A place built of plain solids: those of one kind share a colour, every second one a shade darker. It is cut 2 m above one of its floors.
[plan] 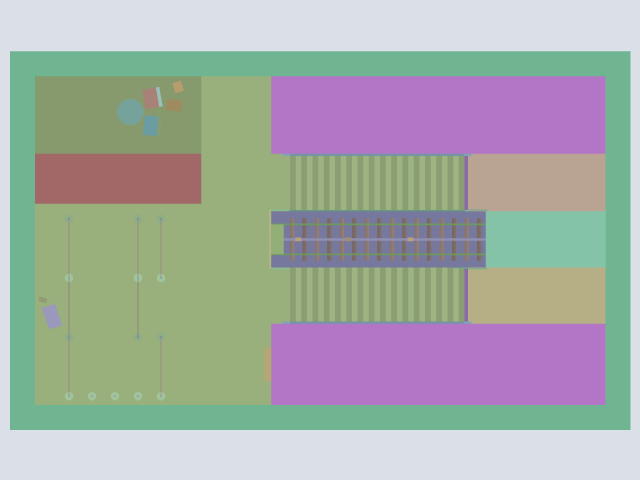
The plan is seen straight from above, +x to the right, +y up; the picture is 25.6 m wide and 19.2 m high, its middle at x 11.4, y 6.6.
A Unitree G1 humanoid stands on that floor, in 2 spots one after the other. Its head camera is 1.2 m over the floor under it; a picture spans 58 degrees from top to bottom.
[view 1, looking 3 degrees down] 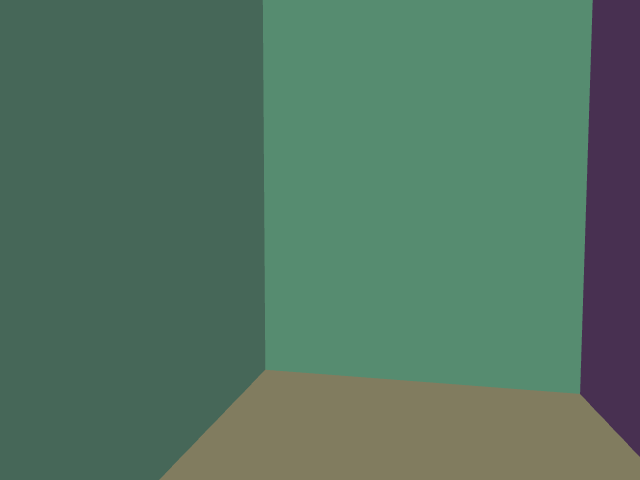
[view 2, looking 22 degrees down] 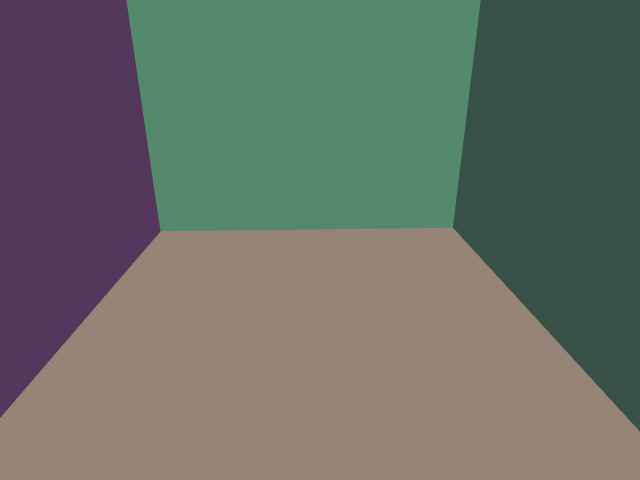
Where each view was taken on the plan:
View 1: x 19.63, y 4.38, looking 12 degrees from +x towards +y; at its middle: wall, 3.27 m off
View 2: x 19.63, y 8.92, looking -2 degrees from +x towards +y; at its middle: floor_zun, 3.20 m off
